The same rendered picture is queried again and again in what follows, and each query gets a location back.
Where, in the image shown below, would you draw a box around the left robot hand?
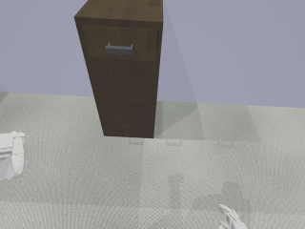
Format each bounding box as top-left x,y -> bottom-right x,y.
0,131 -> 28,183

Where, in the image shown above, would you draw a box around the drawer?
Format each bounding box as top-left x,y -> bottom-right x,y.
81,25 -> 157,61

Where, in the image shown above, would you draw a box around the right robot hand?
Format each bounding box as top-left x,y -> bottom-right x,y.
218,204 -> 248,229

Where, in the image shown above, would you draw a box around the handle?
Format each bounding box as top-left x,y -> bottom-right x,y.
105,43 -> 133,55

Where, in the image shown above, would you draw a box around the cabinet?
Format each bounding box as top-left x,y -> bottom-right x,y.
74,0 -> 164,138

